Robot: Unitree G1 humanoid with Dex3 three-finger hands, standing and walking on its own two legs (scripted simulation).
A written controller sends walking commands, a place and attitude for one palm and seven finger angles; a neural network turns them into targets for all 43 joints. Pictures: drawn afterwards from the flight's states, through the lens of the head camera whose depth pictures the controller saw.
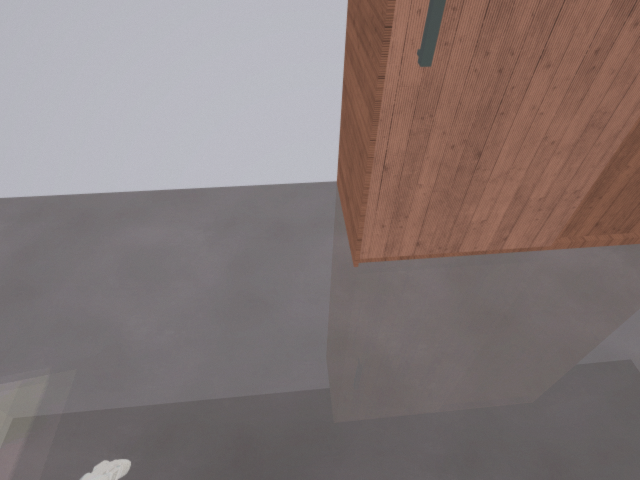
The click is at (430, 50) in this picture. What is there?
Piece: wardrobe's sliding door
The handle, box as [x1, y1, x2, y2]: [417, 0, 445, 66]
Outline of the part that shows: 445,0 430,0 421,46 417,51 418,63 420,66 430,66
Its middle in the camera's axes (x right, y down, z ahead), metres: +0.25 -0.54 +0.85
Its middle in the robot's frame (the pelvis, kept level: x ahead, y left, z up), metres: +1.03 -0.20 +0.23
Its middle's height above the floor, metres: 1.00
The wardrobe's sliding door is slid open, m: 0.00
